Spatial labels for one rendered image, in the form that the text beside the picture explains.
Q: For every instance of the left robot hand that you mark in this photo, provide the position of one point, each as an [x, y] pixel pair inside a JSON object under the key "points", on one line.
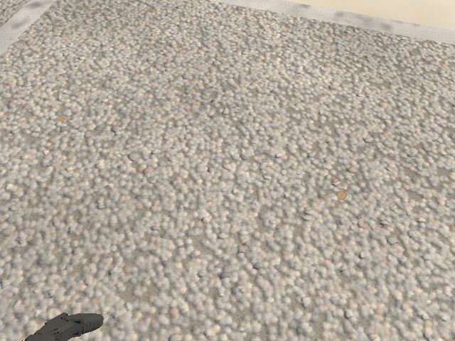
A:
{"points": [[64, 326]]}

